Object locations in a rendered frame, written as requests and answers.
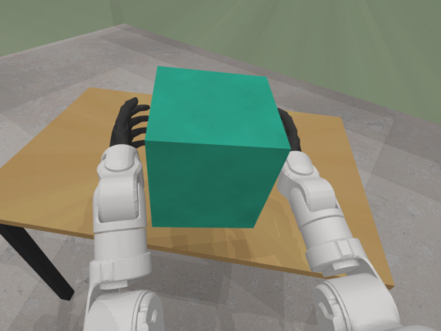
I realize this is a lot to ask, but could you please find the robot left forearm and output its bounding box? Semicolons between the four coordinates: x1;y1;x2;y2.
83;144;152;331

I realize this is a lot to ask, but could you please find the robot right forearm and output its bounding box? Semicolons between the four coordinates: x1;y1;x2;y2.
277;151;400;320

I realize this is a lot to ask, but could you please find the carton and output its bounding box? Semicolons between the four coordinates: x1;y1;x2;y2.
145;66;291;228

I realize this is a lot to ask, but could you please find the robot right hand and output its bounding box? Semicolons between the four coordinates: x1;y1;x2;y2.
278;108;302;152

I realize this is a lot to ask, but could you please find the table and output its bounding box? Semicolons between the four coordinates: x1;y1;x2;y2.
0;87;395;301

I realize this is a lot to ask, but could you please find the robot right upper arm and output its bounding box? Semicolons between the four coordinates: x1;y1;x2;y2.
314;272;437;331

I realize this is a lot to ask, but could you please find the robot left hand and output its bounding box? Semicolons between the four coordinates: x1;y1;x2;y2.
110;97;150;149

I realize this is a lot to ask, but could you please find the robot left upper arm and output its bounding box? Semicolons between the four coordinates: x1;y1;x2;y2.
84;290;165;331

